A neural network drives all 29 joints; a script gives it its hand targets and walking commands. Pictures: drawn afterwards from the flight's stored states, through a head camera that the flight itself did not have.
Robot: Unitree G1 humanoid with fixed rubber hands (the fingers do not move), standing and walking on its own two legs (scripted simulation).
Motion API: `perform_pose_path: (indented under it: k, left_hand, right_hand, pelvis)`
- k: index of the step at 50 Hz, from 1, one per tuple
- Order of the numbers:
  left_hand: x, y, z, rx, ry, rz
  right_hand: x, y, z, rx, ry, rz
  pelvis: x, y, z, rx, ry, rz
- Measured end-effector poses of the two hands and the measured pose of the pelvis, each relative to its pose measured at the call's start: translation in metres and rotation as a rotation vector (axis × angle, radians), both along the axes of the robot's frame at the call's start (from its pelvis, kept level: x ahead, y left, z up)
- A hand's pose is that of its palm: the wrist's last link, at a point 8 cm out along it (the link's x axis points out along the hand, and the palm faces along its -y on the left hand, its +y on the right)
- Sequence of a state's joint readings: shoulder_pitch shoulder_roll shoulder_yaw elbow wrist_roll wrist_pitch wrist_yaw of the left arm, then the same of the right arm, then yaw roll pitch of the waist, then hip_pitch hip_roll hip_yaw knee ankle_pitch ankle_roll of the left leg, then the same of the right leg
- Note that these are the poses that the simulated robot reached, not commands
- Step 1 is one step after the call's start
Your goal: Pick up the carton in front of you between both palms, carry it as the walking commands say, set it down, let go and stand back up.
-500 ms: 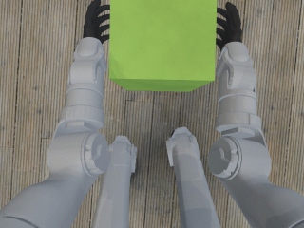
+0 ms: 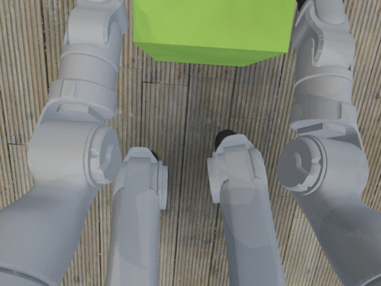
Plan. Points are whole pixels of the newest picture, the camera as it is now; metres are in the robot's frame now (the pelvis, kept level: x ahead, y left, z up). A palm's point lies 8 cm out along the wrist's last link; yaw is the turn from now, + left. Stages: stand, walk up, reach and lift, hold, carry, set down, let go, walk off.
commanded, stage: set down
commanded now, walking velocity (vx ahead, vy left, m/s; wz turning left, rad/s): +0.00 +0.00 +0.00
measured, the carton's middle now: out of the picture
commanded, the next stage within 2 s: none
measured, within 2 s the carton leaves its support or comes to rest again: rests again in 1.22 s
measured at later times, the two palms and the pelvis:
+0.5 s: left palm out of the picture +0.57 +0.06 -0.20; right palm (300, 6) +0.51 -0.24 -0.20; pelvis +0.00 +0.01 -0.03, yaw +0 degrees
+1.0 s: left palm out of the picture +0.58 +0.06 -0.21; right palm (299, 7) +0.51 -0.25 -0.21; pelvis +0.00 +0.00 -0.04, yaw -1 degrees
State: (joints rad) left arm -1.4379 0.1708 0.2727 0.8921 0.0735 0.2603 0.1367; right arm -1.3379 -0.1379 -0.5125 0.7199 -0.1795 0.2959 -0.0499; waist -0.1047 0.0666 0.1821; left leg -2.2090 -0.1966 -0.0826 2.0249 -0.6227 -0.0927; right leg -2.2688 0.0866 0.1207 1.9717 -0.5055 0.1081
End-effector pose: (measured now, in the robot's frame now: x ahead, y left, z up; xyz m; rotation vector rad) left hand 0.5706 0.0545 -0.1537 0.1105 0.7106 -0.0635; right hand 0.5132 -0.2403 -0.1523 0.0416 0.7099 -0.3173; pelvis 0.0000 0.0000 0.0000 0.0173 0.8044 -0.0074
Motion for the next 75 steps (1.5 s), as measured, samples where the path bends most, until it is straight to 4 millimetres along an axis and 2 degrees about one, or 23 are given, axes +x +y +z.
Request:
perform_pose_path:
  k: [6, 15, 27, 48, 59, 63, 66, 69, 72, 75]
  left_hand:
    - [0.003, -0.006, -0.023, 0.001, 0.024, -0.02]
    - [0.008, -0.001, -0.032, -0.008, 0.021, -0.023]
    - [0.001, 0.002, -0.05, 0.011, 0.053, -0.042]
    - [0.005, 0.005, -0.054, -0.033, 0.033, -0.081]
    - [0.007, 0.006, -0.059, -0.066, 0.008, -0.098]
    - [0.004, 0.01, -0.07, -0.028, 0.02, -0.119]
    - [-0.001, 0.022, -0.085, 0.006, 0.04, -0.086]
    - [0.001, 0.038, -0.091, 0.042, 0.027, -0.053]
    - [0.008, 0.048, -0.086, 0.052, 0.005, -0.041]
    - [0.016, 0.049, -0.075, 0.05, -0.019, -0.042]
  right_hand:
    - [-0.003, -0.006, -0.023, 0.003, 0.024, -0.009]
    - [0.004, -0.002, -0.027, 0.001, 0.021, 0.004]
    - [-0.008, 0.0, -0.05, 0.021, 0.054, 0.026]
    - [-0.005, -0.005, -0.055, 0.034, 0.041, 0.067]
    - [-0.001, -0.005, -0.061, 0.027, 0.032, 0.068]
    - [-0.007, -0.005, -0.074, 0.022, 0.067, 0.067]
    - [-0.017, -0.011, -0.088, 0.004, 0.088, 0.02]
    - [-0.017, -0.025, -0.092, -0.012, 0.077, -0.022]
    - [-0.01, -0.038, -0.086, -0.021, 0.045, -0.039]
    - [-0.002, -0.048, -0.074, -0.021, 0.008, -0.052]
  pelvis:
    - [0.002, 0.0, -0.014, -0.014, -0.052, 0.017]
    - [0.004, 0.002, -0.022, -0.027, -0.064, 0.024]
    - [0.002, 0.006, -0.027, -0.031, -0.104, 0.027]
    - [-0.003, 0.005, -0.042, -0.041, -0.168, 0.024]
    - [-0.003, 0.006, -0.042, -0.042, -0.179, 0.017]
    - [-0.003, 0.006, -0.042, -0.046, -0.187, 0.016]
    - [-0.004, 0.006, -0.04, -0.045, -0.191, 0.015]
    - [-0.004, 0.005, -0.042, -0.043, -0.197, 0.012]
    - [-0.005, 0.003, -0.047, -0.039, -0.202, 0.01]
    - [-0.005, 0.001, -0.05, -0.038, -0.201, 0.008]
